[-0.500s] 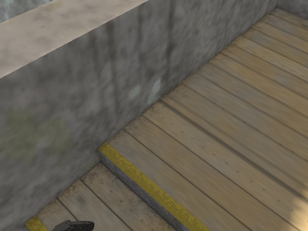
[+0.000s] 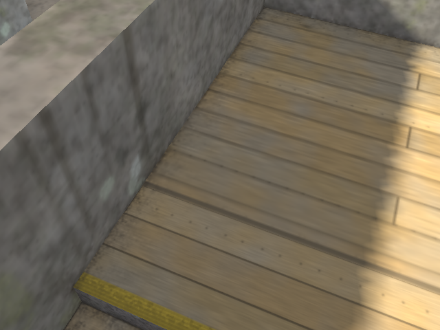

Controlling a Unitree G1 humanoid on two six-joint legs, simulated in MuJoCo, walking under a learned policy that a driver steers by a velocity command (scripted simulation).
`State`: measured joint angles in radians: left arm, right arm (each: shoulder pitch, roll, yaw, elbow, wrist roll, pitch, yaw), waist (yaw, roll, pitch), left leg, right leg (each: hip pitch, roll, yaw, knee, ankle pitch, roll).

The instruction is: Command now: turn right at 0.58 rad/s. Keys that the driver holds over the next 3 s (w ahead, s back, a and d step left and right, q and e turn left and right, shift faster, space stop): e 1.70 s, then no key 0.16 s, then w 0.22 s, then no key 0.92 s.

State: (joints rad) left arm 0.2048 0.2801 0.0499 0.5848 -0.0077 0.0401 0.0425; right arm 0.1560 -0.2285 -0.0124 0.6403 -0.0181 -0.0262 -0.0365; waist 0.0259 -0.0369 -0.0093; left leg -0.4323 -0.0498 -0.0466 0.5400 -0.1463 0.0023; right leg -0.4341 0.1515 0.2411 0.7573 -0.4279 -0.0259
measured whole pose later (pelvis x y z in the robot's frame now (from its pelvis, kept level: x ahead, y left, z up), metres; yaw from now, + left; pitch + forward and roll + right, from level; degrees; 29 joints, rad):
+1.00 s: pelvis +0.03 +0.00 +0.01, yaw -36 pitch +3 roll +0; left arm 0.20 0.31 0.07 0.59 -0.02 0.05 0.03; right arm 0.15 -0.21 -0.04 0.64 -0.02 -0.01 -0.05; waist 0.00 -0.06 -0.01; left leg -0.33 -0.02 0.02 0.52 -0.25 0.04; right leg -0.58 0.09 0.12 1.13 -0.43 0.05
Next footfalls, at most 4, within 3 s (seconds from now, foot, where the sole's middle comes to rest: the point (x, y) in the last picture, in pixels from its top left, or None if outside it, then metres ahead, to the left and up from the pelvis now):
0.42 right None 0.03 -0.14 -0.76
0.88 left None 0.13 0.05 -0.76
1.32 right None -0.01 -0.14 -0.76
1.82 left None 0.18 -0.05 -0.76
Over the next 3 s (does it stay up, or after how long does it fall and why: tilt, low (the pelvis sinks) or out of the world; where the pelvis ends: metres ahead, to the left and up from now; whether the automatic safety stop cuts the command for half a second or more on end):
stays up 0.05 -0.11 0.02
